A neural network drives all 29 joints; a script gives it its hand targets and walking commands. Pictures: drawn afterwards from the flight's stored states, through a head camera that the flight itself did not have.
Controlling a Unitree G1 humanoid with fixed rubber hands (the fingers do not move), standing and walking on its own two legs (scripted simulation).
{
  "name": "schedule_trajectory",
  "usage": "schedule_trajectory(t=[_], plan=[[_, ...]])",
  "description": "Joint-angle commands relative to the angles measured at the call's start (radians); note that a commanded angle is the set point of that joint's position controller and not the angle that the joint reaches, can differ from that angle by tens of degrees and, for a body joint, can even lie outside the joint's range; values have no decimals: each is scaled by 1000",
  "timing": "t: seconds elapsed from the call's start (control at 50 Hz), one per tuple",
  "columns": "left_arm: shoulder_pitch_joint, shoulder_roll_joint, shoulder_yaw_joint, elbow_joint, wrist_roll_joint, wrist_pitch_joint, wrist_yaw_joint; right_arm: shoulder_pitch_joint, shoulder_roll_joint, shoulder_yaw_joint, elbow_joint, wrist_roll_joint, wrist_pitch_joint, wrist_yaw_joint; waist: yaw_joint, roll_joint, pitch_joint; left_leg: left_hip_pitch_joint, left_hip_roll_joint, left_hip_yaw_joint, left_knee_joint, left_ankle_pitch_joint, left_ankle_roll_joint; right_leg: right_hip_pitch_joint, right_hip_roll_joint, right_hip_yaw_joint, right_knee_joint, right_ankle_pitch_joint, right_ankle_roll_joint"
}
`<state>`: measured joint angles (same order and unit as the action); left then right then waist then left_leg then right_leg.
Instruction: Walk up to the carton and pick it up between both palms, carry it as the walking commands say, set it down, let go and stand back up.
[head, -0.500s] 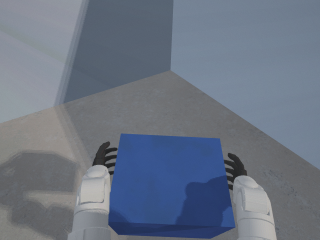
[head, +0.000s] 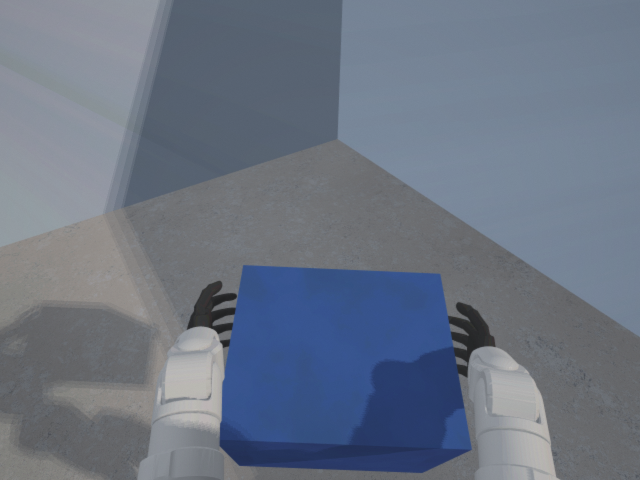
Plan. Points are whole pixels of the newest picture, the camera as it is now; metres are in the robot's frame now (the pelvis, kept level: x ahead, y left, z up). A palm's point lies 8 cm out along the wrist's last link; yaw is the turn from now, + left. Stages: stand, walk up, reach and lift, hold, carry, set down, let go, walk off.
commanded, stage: hold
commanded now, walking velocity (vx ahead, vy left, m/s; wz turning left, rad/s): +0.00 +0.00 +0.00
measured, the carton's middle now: (336, 373) +0.29 +0.00 -0.04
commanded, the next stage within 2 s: carry in 0.22 s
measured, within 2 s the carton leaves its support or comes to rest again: neither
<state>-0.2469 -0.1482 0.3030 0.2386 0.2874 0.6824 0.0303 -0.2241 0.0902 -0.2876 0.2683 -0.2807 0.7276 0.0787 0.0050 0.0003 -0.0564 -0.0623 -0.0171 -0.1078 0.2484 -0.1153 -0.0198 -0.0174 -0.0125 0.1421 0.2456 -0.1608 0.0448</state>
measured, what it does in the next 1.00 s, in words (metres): steps on the spot: left foot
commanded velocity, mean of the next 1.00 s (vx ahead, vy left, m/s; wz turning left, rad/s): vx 0.00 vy -0.16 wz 0.00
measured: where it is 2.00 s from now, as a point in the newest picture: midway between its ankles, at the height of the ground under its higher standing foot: outside the picture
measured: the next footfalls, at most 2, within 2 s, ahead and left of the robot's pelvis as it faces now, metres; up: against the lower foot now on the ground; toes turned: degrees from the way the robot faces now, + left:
left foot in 0.88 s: +0.02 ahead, +0.05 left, +0.00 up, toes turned +6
right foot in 1.14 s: -0.03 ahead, -0.24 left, +0.00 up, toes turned +4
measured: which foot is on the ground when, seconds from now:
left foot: down 0.00-0.70, up 0.72-0.86, down 0.88-1.00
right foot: down 0.00-0.90, up 0.92-1.00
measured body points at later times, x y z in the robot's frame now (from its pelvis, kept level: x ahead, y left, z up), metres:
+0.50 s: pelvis -0.02 -0.03 -0.03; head -0.06 -0.04 +0.42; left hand +0.29 +0.12 +0.05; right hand +0.25 -0.24 +0.03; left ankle +0.02 +0.13 -0.75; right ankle -0.01 -0.14 -0.75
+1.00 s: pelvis -0.07 -0.07 -0.02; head -0.10 -0.06 +0.42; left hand +0.21 +0.10 +0.06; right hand +0.19 -0.26 +0.05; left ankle -0.02 +0.05 -0.75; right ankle -0.05 -0.17 -0.72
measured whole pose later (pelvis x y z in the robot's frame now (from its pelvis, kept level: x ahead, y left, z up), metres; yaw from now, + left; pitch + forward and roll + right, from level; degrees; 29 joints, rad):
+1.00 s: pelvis -0.07 -0.07 -0.02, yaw -5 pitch +3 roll -1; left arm -0.16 -0.12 0.23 -0.30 0.13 1.18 0.12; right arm -0.15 0.13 -0.18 -0.24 -0.14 1.21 -0.06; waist 0.01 0.01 -0.15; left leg -0.41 0.10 0.15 0.62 -0.26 0.00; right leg -0.51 0.00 -0.09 0.85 -0.38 -0.01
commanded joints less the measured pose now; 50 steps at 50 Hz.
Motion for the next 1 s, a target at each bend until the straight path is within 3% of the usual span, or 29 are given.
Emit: schedule_trajectory(t=[0.0, 0.04, 0.08, 0.1, 0.18, 0.2, 0.26, 0.3, 0.32, 0.36, 0.4, 0.44, 0.48, 0.5, 0.54, 0.58, 0.6, 0.62, 0.66, 0.68, 0.7, 0.72, 0.76, 0.84, 0.86, 0.88, 0.9, 0.92, 0.98], plan=[[-477, -848, -632, -1, -281, 0, -389, -627, 833, 612, -141, 298, -68, 289, -10, -5, -256, 160, -91, 97, -18, 181, -20, -17, 128, -108, -40, 162, -17], [-428, -864, -631, 15, -286, 6, -386, -611, 834, 634, -165, 317, -70, 288, 22, 25, -276, 146, -94, 93, -18, 243, -23, 25, 130, -112, -33, 226, -15], [-426, -837, -632, -17, -292, -2, -386, -606, 834, 637, -168, 311, -64, 286, 15, -76, -266, 151, -92, 87, -15, 211, -12, 5, 136, -118, -40, 189, -6], [-444, -857, -650, -20, -292, 4, -384, -591, 845, 638, -173, 318, -65, 284, 8, 3, -240, 126, -95, 95, -21, 178, -13, 3, 123, -109, -38, 173, -16], [-408, -858, -646, -11, -289, 11, -385, -568, 818, 630, -163, 304, -59, 280, -3, 14, -234, 118, -94, 92, -26, 225, -22, 18, 131, -112, -41, 215, -11], [-461, -867, -713, -55, -320, 3, -371, -573, 847, 683, -248, 330, -57, 255, -19, 52, -339, 88, 129, 64, 211, 295, 15, -106, -95, -65, 204, 305, -45], [-451, -873, -740, -99, -366, 28, -359, -544, 877, 706, -253, 343, -25, 230, -15, 21, -404, -9, 200, 22, 315, 374, 40, -206, -68, -55, 335, 321, -43], [-476, -865, -764, -131, -400, 82, -351, -524, 846, 730, -293, 369, 28, 219, -17, 40, -323, -96, 265, -99, 204, 202, 92, -292, -11, -89, 389, 70, -30], [-476, -857, -764, -120, -408, 107, -350, -555, 798, 738, -329, 380, 43, 212, -18, 157, -272, -123, 311, -147, 176, 101, 109, -342, -1, -106, 396, -88, -21], [-497, -874, -813, -193, -467, 161, -334, -565, 857, 797, -364, 434, 97, 204, -10, 191, -248, -183, 325, -154, 189, 38, 114, -333, 0, -136, 337, -222, -41], [-503, -886, -842, -234, -511, 214, -323, -634, 852, 843, -467, 485, 154, 190, -13, 91, -299, -245, 265, -45, 278, 3, 69, -265, -17, -109, 284, -100, -65], [-504, -853, -848, -334, -529, 265, -295, -669, 876, 883, -535, 549, 216, 182, -14, -57, -328, -299, 153, 128, 464, -34, 4, -218, -125, -2, 259, 200, -115], [-449, -826, -857, -407, -553, 338, -270, -621, 862, 885, -567, 590, 287, 176, -4, -156, -327, -347, 77, 215, 510, -283, -7, -231, -201, 70, 200, 243, -172], [-409, -817, -836, -390, -532, 365, -258, -602, 848, 879, -548, 600, 319, 178, -3, -156, -318, -351, 58, 236, 516, -334, -3, -250, -199, 84, 201, 242, -183], [-360, -807, -833, -448, -529, 406, -242, -605, 845, 891, -580, 629, 354, 177, -12, -189, -358, -267, 89, 225, 376, -195, 3, -265, -128, -43, 303, 353, -152], [-388, -799, -845, -493, -550, 447, -238, -579, 833, 878, -592, 634, 385, 177, -15, 25, -398, -154, 241, 73, 330, 13, 43, -371, -63, -126, 428, 202, -99], [-410, -824, -858, -510, -566, 466, -243, -577, 825, 860, -599, 629, 402, 171, -14, 185, -395, -136, 355, -34, 312, 136, 71, -414, -27, -161, 480, 6, -76], [-402, -812, -853, -500, -568, 481, -248, -549, 823, 851, -572, 616, 422, 167, -9, 242, -338, -218, 400, -92, 231, 96, 90, -398, 10, -197, 458, -270, -64], [-443, -848, -871, -497, -604, 496, -257, -585, 840, 856, -620, 605, 436, 154, -3, 150, -296, -347, 339, -1, 271, -133, 50, -313, -23, -155, 367, -223, -80], [-438, -860, -873, -508, -617, 504, -263, -609, 842, 859, -650, 605, 446, 149, -2, -21, -283, -427, 251, 121, 418, -162, 14, -243, -80, -59, 196, -193, -93], [-445, -841, -853, -511, -609, 507, -265, -575, 841, 849, -631, 594, 458, 148, 9, -247, -248, -576, 126, 247, 608, -338, -41, -204, -226, 138, 70, -24, -133], [-379, -844, -838, -486, -596, 515, -263, -593, 837, 854, -661, 607, 463, 152, 6, -255, -261, -559, 98, 191, 742, -494, -26, -234, -282, 200, 52, 80, -190], [-402, -891, -846, -514, -592, 520, -247, -611, 874, 845, -666, 634, 463, 159, 4, -101, -319, -506, 123, 182, 768, -455, 1, -230, -249, 77, 117, 131, -268], [-349, -884, -852, -516, -587, 534, -240, -567, 854, 847, -677, 631, 475, 155, -15, -144, -370, -250, 70, 270, 307, -206, 16, -247, -146, -100, 261, 266, -210], [-331, -851, -852, -533, -577, 529, -238, -528, 845, 845, -665, 618, 472, 157, -22, -79, -424, -93, 141, 185, 184, -129, 27, -316, -122, -127, 317, 215, -162], [-322, -848, -855, -511, -573, 537, -242, -507, 826, 840, -652, 612, 473, 162, -34, 111, -377, 58, 329, -65, 75, -123, 65, -544, -66, -165, 414, -22, -89], [-402, -837, -886, -560, -605, 544, -249, -467, 812, 821, -623, 590, 468, 160, -29, 346, -369, -19, 570, -286, 95, 110, 192, -599, -37, -197, 592, -289, -35], [-468, -869, -913, -579, -628, 534, -259, -511, 841, 824, -659, 586, 467, 155, -34, 205, -338, -88, 534, -219, 86, 96, 211, -572, -55, -151, 694, -290, -40], [-422, -887, -917, -547, -645, 532, -276, -506, 847, 836, -700, 573, 464, 145, -31, 122, -308, -87, 429, -62, 108, 85, 156, -575, -58, -159, 624, -228, -37]])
